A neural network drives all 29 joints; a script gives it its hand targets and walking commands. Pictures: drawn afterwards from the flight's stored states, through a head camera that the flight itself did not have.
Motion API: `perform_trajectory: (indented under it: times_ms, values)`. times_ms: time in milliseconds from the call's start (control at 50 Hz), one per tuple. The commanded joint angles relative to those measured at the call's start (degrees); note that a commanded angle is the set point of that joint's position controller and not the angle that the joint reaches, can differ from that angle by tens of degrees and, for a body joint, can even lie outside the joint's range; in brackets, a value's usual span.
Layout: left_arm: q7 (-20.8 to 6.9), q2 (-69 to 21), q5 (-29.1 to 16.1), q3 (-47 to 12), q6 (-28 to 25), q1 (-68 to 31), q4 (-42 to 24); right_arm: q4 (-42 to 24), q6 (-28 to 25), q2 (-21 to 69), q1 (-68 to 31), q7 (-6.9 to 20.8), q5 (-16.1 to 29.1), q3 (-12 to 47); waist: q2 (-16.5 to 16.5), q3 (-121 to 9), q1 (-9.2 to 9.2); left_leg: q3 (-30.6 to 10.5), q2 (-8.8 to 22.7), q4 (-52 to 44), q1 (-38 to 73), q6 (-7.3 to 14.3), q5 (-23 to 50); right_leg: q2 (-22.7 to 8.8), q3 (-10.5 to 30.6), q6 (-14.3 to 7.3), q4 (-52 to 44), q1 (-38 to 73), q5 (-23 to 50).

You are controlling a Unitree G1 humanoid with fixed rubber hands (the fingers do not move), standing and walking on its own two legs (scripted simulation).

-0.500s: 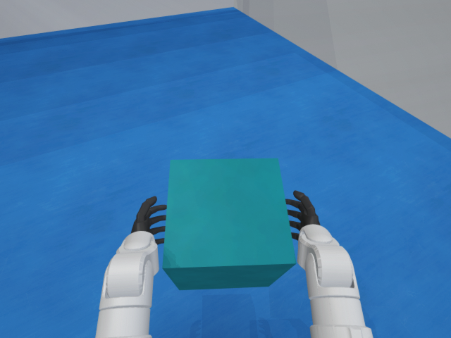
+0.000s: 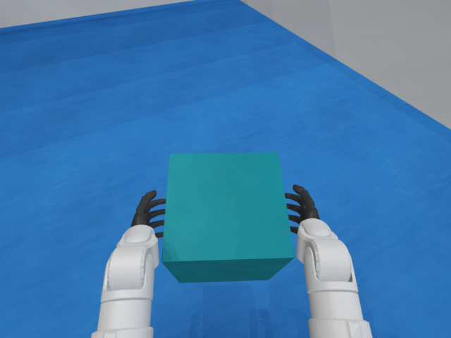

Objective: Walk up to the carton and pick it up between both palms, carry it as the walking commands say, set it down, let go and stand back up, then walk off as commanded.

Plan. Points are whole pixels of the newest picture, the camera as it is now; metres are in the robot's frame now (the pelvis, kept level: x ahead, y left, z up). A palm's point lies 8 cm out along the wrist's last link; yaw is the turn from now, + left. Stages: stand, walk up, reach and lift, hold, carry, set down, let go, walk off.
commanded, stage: carry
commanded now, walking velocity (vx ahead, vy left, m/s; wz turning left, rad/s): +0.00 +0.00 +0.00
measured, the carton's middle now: (224, 223) +0.34 +0.01 -0.04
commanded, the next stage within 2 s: none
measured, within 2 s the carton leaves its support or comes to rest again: neither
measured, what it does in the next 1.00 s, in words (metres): walks backwards: left foot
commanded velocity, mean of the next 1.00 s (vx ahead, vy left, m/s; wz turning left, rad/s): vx -0.21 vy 0.00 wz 0.00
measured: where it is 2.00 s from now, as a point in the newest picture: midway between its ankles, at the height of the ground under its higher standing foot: outside the picture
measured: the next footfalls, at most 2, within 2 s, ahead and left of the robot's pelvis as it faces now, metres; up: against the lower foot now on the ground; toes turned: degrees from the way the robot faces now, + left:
left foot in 0.80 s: -0.04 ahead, +0.12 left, +0.00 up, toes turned +9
right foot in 1.04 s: -0.13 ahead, -0.12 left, +0.00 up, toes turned -5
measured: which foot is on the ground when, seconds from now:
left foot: down 0.00-0.58, up 0.60-0.78, down 0.80-1.00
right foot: down 0.00-0.80, up 0.82-1.00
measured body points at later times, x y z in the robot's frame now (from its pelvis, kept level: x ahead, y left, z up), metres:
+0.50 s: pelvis -0.02 +0.00 -0.01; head -0.01 +0.01 +0.44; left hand +0.28 +0.16 +0.07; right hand +0.30 -0.14 +0.08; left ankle +0.07 +0.09 -0.73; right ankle +0.03 -0.15 -0.73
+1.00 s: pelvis -0.15 +0.00 -0.01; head -0.10 +0.00 +0.44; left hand +0.14 +0.17 +0.06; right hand +0.16 -0.13 +0.06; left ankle -0.07 +0.12 -0.73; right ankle -0.15 -0.12 -0.70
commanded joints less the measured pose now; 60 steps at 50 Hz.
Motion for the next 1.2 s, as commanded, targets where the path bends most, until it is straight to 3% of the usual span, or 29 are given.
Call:
perform_trajectory:
  times_ms: [0, 40, 60, 80, 100, 120, 140, 260, 360, 440, 480, 500, 540, 580, 620, 680, 720, 740, 760, 780, 820, 920, 960, 980, 1000, 1020, 1060, 1100, 1180]
  values:
    - [-15.5, -48.0, -17.1, -34.3, -4.7, -30.5, -4.2, -3.9, -3.7, 48.5, -24.5, 15.5, 16.3, 31.4, 0.5, -18.3, 0.33, -6.6, 5.0, -4.1, 12.3, -1.1, 0.0, -4.3, 5.3, -3.7, -4.7, 0.6, 4.3]
    - [-14.7, -49.6, -23.6, -38.6, -1.9, -36.6, -18.6, -15.2, -1.1, 49.8, -27.2, 14.6, 22.2, 34.6, 1.4, -19.3, 0.21, -9.1, 6.1, -6.1, 11.5, -0.4, -1.1, -3.2, 4.0, -3.6, -2.9, 1.4, 1.2]
    - [-15.0, -47.1, -17.7, -32.6, -1.5, -33.6, -7.4, -3.2, -0.4, 49.6, -25.2, 15.1, 17.2, 30.0, 0.0, -18.3, 0.65, -9.2, 7.1, -6.8, 9.8, -0.1, -1.8, -3.4, 3.6, -3.5, -3.5, 2.5, 0.7]
    - [-15.0, -48.3, -21.4, -37.3, -1.3, -35.4, -16.8, -11.2, -0.1, 50.8, -26.5, 15.2, 21.0, 33.9, 0.5, -19.2, 0.58, -9.9, 6.6, -6.6, 10.1, -0.4, -1.5, -3.7, 3.9, -3.5, -3.4, 3.3, 1.1]
    - [-14.9, -46.6, -16.8, -32.0, -1.5, -30.2, -4.6, 3.1, -0.2, 48.8, -20.1, 15.3, 15.8, 27.9, 0.9, -18.1, 0.38, -8.3, 6.3, -5.3, 11.7, -0.9, 1.8, -3.9, 4.5, -3.7, -3.4, 1.2, 2.3]
    - [-15.1, -45.6, -18.0, -34.5, -1.4, -32.4, -10.4, -2.7, -0.4, 48.0, -21.4, 15.3, 16.7, 29.3, 4.6, -17.9, 0.19, -8.7, 5.7, -7.0, 10.4, -1.0, -0.1, -3.3, 4.3, -4.2, -2.9, 1.4, 1.3]
    - [-15.5, -46.2, -15.1, -31.1, -1.9, -30.2, -2.3, 0.8, -1.6, 47.3, -23.4, 15.4, 13.9, 26.8, 3.5, -20.3, 0.45, -7.4, 5.3, -5.3, 12.6, -1.0, 1.3, -3.7, 4.6, -4.1, -3.1, 2.0, 3.6]
    - [-15.8, -52.5, -26.2, -41.7, 7.3, -37.6, -20.7, -17.2, 8.3, 53.2, -28.6, 15.2, 24.0, 37.2, -0.4, -22.2, -0.11, -7.3, 7.6, -1.5, 12.6, -2.2, 14.3, -5.1, 2.4, -2.0, -0.5, 2.4, 13.4]
    - [-16.0, -52.1, -27.1, -42.9, 15.4, -33.9, -22.0, -18.1, 15.9, 52.4, -24.6, 15.5, 24.8, 36.2, 8.3, -22.7, -0.17, -9.1, 10.3, -1.4, 12.2, -0.7, 20.1, -3.5, 0.7, -1.2, 6.6, -1.2, 9.2]
    - [-16.8, -53.7, -28.4, -42.8, 18.4, -34.7, -19.9, -14.3, 19.2, 53.5, -21.1, 15.8, 24.5, 36.1, 12.9, -22.6, -0.16, -12.0, 13.4, -5.3, 9.0, 2.0, 12.8, 0.4, -2.4, -2.2, 10.7, -1.0, -8.5]
    - [-17.1, -55.5, -29.4, -42.9, 19.0, -38.0, -20.3, -16.2, 19.7, 55.1, -26.4, 15.9, 24.9, 36.0, 6.6, -20.8, -0.12, -10.2, 10.8, -3.1, 5.9, 0.3, 9.3, -1.9, 0.0, -2.3, 1.8, 0.8, 2.1]
    - [-17.5, -53.0, -28.3, -41.2, 19.2, -36.1, -20.1, -17.4, 19.8, 55.7, -25.9, 16.1, 24.6, 36.7, -3.4, -20.0, -0.29, -7.2, 7.7, 2.5, 2.6, -2.0, 4.7, -6.8, 5.4, -3.3, -3.8, 1.1, 9.2]
    - [-17.9, -55.0, -29.4, -40.4, 19.5, -35.6, -19.5, -20.7, 20.1, 54.7, -29.0, 15.9, 26.5, 38.3, -16.3, -17.4, 0.32, -4.2, -0.9, 19.4, -3.9, -4.0, -15.6, -17.2, 16.5, -10.9, -8.4, -0.7, 17.3]
    - [-17.8, -57.2, -29.1, -40.0, 18.8, -38.4, -18.9, -24.7, 19.7, 57.7, -38.5, 16.3, 29.2, 40.3, -15.3, -15.4, -0.08, -10.5, 2.1, 23.9, -3.1, -3.0, -17.4, -17.9, 14.1, -10.5, -10.0, -5.5, 11.7]
    - [-17.4, -57.2, -29.2, -39.9, 19.2, -36.7, -19.6, -23.5, 19.9, 58.2, -35.8, 16.5, 30.0, 39.4, -10.5, -15.9, 0.07, -7.3, 0.5, 17.5, -3.6, -3.5, -12.4, -13.8, 9.4, -8.4, -6.7, -3.1, 13.1]
    - [-16.3, -56.0, -28.5, -40.3, 19.1, -38.5, -24.1, -21.8, 20.3, 59.0, -32.2, 16.3, 30.0, 39.4, -10.3, -21.3, 0.07, -4.3, -2.7, 7.2, 2.4, -4.4, -8.0, -12.2, 6.1, -7.8, -2.8, 0.5, 19.1]
    - [-14.8, -53.3, -27.4, -40.9, 19.0, -36.9, -24.9, -16.1, 20.6, 59.4, -27.4, 16.9, 30.5, 37.1, 3.3, -26.0, -0.58, -9.5, 2.2, -4.2, 10.7, -3.9, 3.4, -8.3, 3.6, -4.2, 4.1, 0.2, 17.1]
    - [-14.4, -56.6, -28.0, -42.6, 18.7, -39.7, -26.6, -18.5, 20.3, 59.9, -29.0, 17.2, 30.6, 37.2, 15.5, -27.1, -0.78, -17.0, 8.3, -5.7, 17.1, -2.2, 19.1, -3.2, -0.4, -1.1, 11.6, -7.0, 8.2]
    - [-14.1, -55.3, -26.8, -40.9, 18.7, -38.0, -25.1, -16.7, 20.0, 59.3, -26.6, 17.4, 29.7, 36.3, 23.6, -25.8, -0.12, -22.8, 17.5, -0.3, 20.7, 2.0, 47.7, 0.8, -3.1, -0.5, 17.3, -13.8, -9.1]
    - [-14.2, -55.7, -26.0, -41.2, 18.2, -34.7, -23.1, -16.5, 19.6, 59.6, -24.7, 17.5, 29.6, 36.4, 25.4, -26.7, -0.59, -18.9, 17.7, 3.2, 21.9, 6.0, 60.8, 0.9, -0.3, -1.2, 24.8, -14.9, -19.9]
    - [-14.3, -57.2, -27.5, -41.8, 17.1, -34.0, -24.3, -21.2, 18.3, 57.7, -25.9, 17.4, 29.6, 37.4, 13.4, -27.9, -0.93, -13.5, 15.3, 2.7, 19.9, 6.8, 47.4, 0.2, 1.4, -1.9, 25.3, -13.5, -15.9]
    - [-16.3, -58.2, -31.9, -42.4, 17.9, -36.2, -24.8, -27.6, 18.3, 58.9, -29.8, 15.2, 28.6, 38.6, 4.8, -26.2, -0.67, -16.4, 14.3, 3.7, 13.8, 5.4, 36.8, 2.5, 0.0, -3.0, 14.6, -6.0, -10.0]
    - [-17.0, -55.2, -31.0, -41.9, 17.9, -35.3, -23.3, -24.2, 18.9, 57.5, -28.0, 14.6, 26.2, 37.5, 2.9, -24.2, -0.08, -12.6, 9.6, 6.6, 8.9, 1.7, 27.2, -0.2, 1.0, -2.6, -4.8, 3.0, 7.8]
    - [-17.4, -55.1, -31.0, -41.1, 18.4, -33.6, -19.4, -23.2, 19.0, 55.7, -28.5, 14.2, 25.4, 37.1, -4.6, -24.4, 0.19, -11.0, 5.6, 12.4, 1.9, -0.7, 13.6, -7.4, 9.3, -4.0, -7.5, 9.9, 27.5]
    - [-17.8, -54.5, -31.2, -40.9, 18.7, -30.9, -20.2, -24.7, 19.2, 58.4, -27.6, 13.9, 25.4, 38.1, -19.2, -24.5, 0.48, -7.3, -1.3, 20.8, -14.7, -3.1, -19.6, -17.6, 19.5, -10.0, -3.0, 19.8, 50.8]
    - [-18.0, -55.1, -30.3, -39.7, 19.0, -30.3, -18.6, -21.7, 19.2, 58.3, -27.2, 14.0, 25.0, 38.0, -14.2, -22.3, 0.86, -10.8, -3.2, 34.2, -17.3, -3.7, -27.4, -21.2, 19.4, -14.5, -3.5, 18.1, 55.7]
    - [-18.1, -53.9, -27.6, -39.3, 18.7, -27.7, -16.1, -18.5, 19.1, 56.8, -23.3, 14.3, 23.8, 37.8, -7.7, -22.0, 0.56, -18.4, -1.5, 39.0, -15.9, -3.3, -23.3, -20.2, 13.7, -14.7, -2.6, 10.4, 40.1]
    - [-17.8, -56.4, -28.2, -40.0, 18.3, -35.1, -19.3, -18.7, 18.8, 59.2, -27.9, 15.4, 26.2, 38.1, -0.5, -20.2, 0.58, -17.8, -3.8, 44.3, -13.6, -3.8, -19.9, -17.0, 13.2, -12.5, -4.7, 4.2, 28.0]
    - [-17.1, -58.4, -30.6, -40.0, 17.8, -43.7, -27.1, -18.4, 18.8, 62.2, -30.6, 15.6, 29.3, 38.5, -3.4, -21.3, 0.13, -10.1, -3.5, 31.9, -11.1, -5.9, -14.2, -13.5, 8.4, -10.2, -8.4, 5.4, 13.4]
